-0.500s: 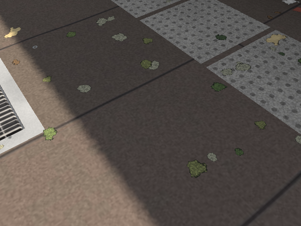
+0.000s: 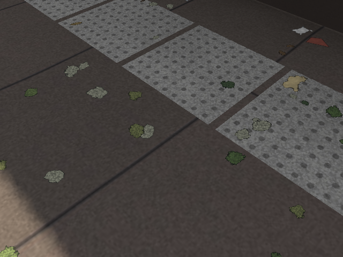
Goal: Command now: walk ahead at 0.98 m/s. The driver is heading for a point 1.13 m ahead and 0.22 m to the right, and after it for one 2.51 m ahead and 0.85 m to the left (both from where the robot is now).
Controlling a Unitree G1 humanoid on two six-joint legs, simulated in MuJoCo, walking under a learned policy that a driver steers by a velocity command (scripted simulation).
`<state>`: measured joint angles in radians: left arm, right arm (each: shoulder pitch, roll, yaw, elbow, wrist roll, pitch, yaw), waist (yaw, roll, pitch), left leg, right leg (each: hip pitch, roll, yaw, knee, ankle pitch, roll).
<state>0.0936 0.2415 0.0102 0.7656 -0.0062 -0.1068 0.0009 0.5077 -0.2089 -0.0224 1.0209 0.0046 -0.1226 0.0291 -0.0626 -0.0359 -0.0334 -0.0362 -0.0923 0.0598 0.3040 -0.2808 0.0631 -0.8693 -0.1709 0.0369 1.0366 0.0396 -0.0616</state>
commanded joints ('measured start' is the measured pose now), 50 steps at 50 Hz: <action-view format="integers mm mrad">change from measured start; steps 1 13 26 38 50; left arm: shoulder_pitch -90 470 360 320 42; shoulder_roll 29 173 117 91 65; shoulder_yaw -1 77 43 31 46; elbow -66 59 98 -16 -178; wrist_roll -5 -2 -16 -77 -25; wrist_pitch -21 -18 -36 -2 83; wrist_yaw -15 -34 -2 15 -41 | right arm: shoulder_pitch -67 -52 -552 -95 -294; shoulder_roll -136 -138 -82 -209 -204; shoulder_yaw -13 3 15 -64 -68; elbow -89 -150 -345 -275 -210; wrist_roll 16 60 -2 1 -19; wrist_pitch -33 -32 -18 -16 -10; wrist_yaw -23 -7 -3 -14 -29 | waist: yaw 31 234 107 -91 67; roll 24 -232 34 311 33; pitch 167 -332 175 -230 186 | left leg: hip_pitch -271 -738 -540 423 -116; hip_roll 221 86 194 494 330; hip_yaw -116 -237 -74 -789 110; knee -262 1212 389 -47 -189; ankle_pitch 164 -117 529 -472 273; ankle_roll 141 68 -66 89 40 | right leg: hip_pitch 201 1370 518 8 80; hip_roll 27 -173 62 126 -16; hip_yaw -51 793 99 106 -16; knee -265 -784 -981 472 7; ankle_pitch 236 -825 -161 -420 10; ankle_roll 13 -243 -166 -31 -15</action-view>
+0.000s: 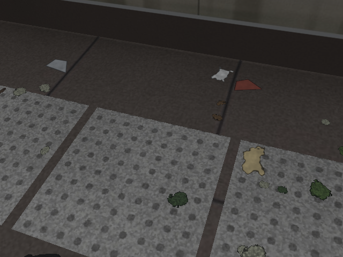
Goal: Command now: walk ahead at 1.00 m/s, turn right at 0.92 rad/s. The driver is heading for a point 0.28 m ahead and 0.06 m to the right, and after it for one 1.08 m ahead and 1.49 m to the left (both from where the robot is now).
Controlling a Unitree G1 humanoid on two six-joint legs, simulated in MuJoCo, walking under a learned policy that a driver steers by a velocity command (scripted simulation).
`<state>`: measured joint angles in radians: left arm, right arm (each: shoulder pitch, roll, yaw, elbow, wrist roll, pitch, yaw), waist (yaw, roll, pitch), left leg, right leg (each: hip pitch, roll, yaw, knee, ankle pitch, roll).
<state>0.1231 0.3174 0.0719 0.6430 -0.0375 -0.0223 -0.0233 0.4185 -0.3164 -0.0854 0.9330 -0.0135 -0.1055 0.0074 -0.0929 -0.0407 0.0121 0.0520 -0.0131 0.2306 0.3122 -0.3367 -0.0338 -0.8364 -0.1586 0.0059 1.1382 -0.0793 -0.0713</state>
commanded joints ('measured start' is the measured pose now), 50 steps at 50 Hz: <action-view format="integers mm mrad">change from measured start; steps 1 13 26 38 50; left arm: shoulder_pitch -31 167 -24 -142 -154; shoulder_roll -6 99 78 57 33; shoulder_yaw -16 21 25 28 30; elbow -69 19 40 -24 29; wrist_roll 7 52 53 37 33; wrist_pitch -6 -75 -24 2 4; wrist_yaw -27 -22 71 33 48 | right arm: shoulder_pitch -179 -128 -232 -116 -244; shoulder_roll -115 -76 -25 -241 -172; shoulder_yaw -8 31 -1 -84 -71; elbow -119 -117 -201 -311 -422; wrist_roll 2 73 29 2 31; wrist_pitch -24 8 134 78 140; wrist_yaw -11 -23 9 23 -57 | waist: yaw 80 134 87 46 83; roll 18 85 -24 133 188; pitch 153 -169 -65 -246 -152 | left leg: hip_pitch -164 -624 -581 11 -238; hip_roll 250 79 148 334 118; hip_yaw -30 -369 -199 -776 -696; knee -200 1095 557 48 57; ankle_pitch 359 -126 258 650 247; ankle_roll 125 32 -17 404 221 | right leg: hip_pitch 50 833 699 103 280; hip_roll -15 -199 -129 173 235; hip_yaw -15 345 -216 90 136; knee -163 -747 -859 209 -346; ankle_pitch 167 489 317 -545 -202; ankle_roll -18 -229 -159 111 147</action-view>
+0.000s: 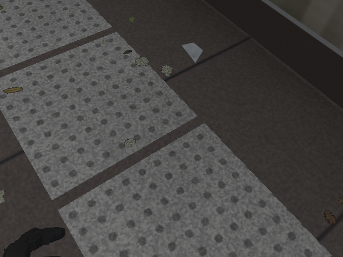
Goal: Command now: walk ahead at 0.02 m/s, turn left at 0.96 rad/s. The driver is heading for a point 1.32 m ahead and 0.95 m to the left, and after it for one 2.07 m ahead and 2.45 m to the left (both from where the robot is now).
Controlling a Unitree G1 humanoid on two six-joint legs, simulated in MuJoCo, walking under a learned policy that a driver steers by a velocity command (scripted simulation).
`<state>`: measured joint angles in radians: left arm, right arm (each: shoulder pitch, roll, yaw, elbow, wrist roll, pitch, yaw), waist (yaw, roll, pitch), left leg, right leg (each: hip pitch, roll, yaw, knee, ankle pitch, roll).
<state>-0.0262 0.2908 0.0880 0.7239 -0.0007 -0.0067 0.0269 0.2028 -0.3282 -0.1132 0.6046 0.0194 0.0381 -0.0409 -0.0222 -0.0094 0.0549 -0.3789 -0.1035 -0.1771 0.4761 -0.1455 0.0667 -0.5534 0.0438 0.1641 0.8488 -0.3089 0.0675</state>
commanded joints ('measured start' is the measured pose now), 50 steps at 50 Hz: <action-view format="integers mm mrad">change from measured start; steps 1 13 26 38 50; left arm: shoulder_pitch -3 24 116 60 125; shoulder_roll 65 104 207 146 59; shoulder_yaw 15 28 54 37 -17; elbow -50 -87 -67 -110 -74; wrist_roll -5 23 3 22 -5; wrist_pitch -15 -21 8 -16 0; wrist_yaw -5 8 -10 -2 -43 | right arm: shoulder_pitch -31 10 -76 -65 -82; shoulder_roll -161 -205 -80 -175 -38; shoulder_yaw -43 -46 0 -26 58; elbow -101 -114 -148 -135 -53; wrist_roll -3 0 6 -2 -49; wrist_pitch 0 8 30 -24 -33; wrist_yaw -7 31 57 18 35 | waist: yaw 7 -28 57 47 19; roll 171 -119 -163 131 166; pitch -189 -103 -134 -171 -151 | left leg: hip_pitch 185 -263 -108 256 85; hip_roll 204 65 184 302 273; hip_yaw -308 8 247 -185 -104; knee -103 729 340 -105 -43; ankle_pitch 36 -309 -184 340 154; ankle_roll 117 -115 -132 161 119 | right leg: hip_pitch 13 376 478 -123 281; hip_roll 35 -324 -361 -75 -85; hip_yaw -18 174 -241 -78 -159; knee -84 -553 -529 288 -212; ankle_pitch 28 212 419 -51 60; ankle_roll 6 -268 -249 -17 -31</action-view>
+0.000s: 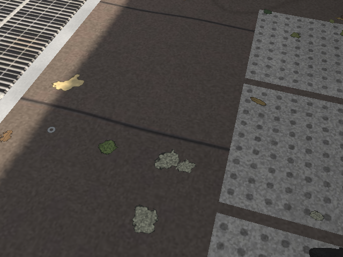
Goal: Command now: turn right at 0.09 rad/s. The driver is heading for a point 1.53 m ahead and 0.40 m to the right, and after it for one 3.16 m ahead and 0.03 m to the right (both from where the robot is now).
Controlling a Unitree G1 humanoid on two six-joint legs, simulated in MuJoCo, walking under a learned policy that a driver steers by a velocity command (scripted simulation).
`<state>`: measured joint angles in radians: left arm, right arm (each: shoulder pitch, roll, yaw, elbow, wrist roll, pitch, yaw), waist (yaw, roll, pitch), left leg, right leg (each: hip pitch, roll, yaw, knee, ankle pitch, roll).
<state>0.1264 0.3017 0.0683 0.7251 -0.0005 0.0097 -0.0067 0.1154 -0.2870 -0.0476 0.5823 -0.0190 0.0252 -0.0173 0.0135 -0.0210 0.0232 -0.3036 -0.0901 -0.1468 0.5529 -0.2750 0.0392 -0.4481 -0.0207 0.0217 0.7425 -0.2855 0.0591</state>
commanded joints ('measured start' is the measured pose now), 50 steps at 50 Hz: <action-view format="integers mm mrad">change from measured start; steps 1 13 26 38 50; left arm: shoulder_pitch -28 20 -20 -19 25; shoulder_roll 62 183 67 116 -16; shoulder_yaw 5 58 11 18 6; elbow -82 -133 -203 -275 -22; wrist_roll -4 -44 -48 -39 11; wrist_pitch -19 5 -42 -89 -139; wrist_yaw -12 41 -28 -63 -21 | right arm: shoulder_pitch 9 11 283 426 260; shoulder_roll -93 -47 -102 -226 11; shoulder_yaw -11 -41 -39 -19 -15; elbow -21 -42 112 309 160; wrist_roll -9 49 -6 33 63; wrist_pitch -24 -89 -145 -104 -34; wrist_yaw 13 39 6 5 4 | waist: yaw -7 -55 -95 120 -81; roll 171 -179 105 245 -85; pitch -89 -67 97 -33 133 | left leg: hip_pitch -1 45 346 363 -326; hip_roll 233 9 329 421 282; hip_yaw -116 85 78 206 63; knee -111 19 -394 -98 739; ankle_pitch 208 -207 10 1357 100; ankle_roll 123 -26 42 111 -17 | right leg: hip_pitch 212 81 -614 177 148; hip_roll -3 -114 -88 91 -212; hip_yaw -30 482 93 -135 -126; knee -209 -503 567 -46 -579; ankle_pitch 120 -355 226 65 485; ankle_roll -39 -237 -48 -208 -156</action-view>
